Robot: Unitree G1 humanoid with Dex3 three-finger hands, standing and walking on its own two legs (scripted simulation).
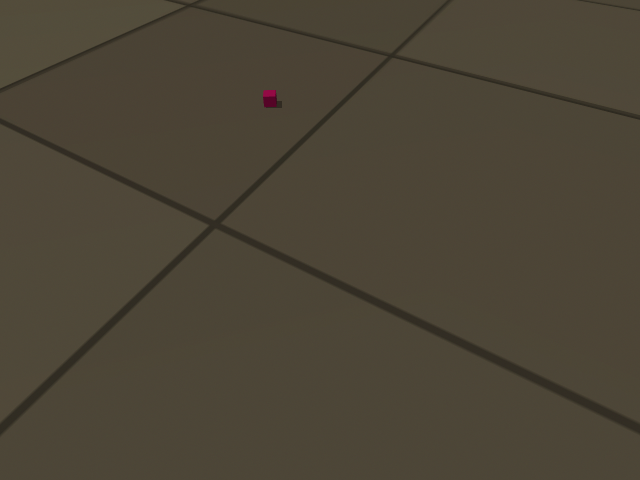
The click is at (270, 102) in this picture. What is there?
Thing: small box
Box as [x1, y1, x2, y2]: [263, 90, 276, 106]
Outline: 264,90 264,106 275,106 275,90
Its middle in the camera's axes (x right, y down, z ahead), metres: -0.33 -0.86 +2.34
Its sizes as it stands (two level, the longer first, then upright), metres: 0.077 0.074 0.068
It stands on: the floor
